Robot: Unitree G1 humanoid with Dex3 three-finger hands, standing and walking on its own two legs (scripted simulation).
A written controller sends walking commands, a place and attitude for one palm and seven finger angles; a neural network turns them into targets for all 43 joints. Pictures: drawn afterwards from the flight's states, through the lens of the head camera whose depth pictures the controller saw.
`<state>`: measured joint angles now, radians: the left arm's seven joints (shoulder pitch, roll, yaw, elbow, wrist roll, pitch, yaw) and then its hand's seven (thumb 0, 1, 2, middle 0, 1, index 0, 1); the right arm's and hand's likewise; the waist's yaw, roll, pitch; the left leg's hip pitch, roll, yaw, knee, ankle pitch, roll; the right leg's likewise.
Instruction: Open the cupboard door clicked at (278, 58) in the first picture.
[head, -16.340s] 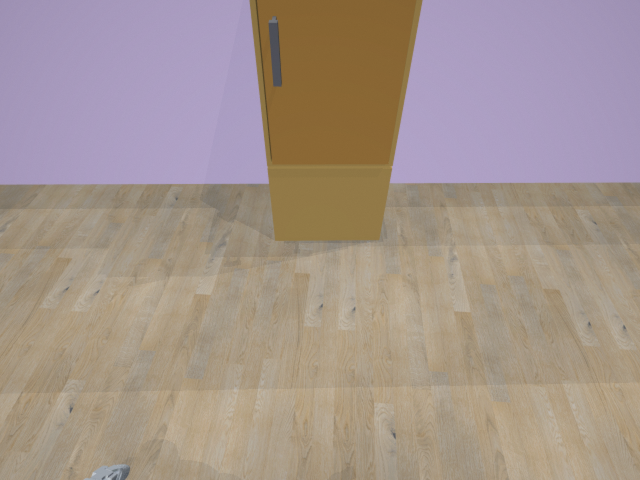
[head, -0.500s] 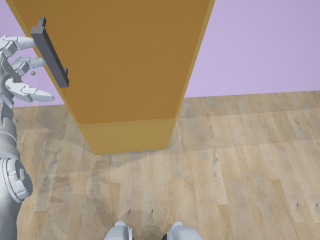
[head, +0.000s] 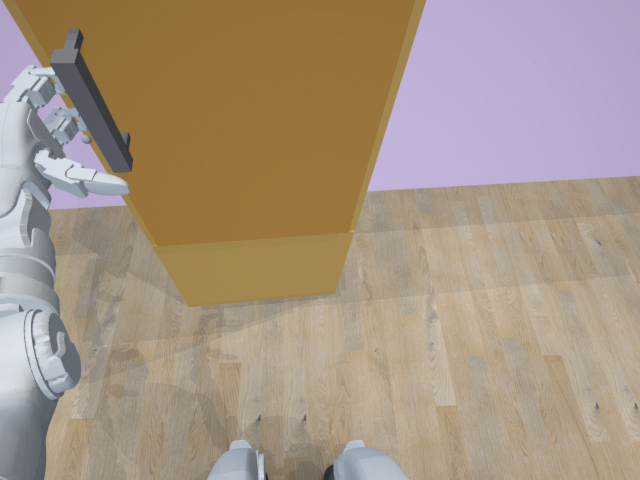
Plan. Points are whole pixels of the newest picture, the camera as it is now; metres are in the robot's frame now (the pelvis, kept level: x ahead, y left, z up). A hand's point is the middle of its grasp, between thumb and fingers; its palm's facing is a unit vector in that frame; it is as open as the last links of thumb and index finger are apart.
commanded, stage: slide the fingers in behind the handle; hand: left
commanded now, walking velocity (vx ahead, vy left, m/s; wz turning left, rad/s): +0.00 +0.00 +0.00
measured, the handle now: (101, 107) +0.55 +0.24 +0.10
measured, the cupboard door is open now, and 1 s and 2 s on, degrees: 0 0 9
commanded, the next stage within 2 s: close the thumb around the handle in 0.70 s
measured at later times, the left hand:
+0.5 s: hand (107, 139) +0.49 +0.22 +0.11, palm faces +0.07 -1.00 -0.01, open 14.0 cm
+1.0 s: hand (112, 140) +0.49 +0.21 +0.11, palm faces +0.07 -1.00 -0.01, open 13.0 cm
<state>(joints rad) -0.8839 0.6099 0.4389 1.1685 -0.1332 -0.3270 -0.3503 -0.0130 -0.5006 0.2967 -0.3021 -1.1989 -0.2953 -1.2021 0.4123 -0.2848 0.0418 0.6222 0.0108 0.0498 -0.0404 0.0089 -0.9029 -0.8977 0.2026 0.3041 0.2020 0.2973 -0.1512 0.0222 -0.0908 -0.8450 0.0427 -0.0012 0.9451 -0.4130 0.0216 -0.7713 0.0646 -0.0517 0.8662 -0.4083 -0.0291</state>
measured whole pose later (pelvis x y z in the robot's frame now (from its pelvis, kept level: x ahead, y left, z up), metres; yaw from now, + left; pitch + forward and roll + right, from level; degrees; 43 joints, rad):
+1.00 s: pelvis +0.00 +0.00 +0.00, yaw +1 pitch +17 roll -3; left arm -0.90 0.52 0.38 1.18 -0.12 -0.34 -0.24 -0.01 -0.33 0.37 -0.30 -1.22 -0.30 -1.22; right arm 0.40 -0.28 0.03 0.64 0.01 0.04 -0.03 0.01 -0.90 -0.90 0.20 0.30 0.20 0.30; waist -0.15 0.03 -0.09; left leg -0.83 0.03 0.00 0.94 -0.41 0.02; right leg -0.76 0.05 -0.05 0.87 -0.41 -0.03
